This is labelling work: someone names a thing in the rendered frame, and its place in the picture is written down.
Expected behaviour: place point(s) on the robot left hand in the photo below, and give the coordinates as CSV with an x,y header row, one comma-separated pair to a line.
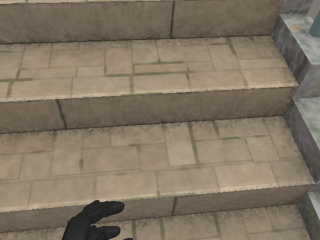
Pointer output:
x,y
79,227

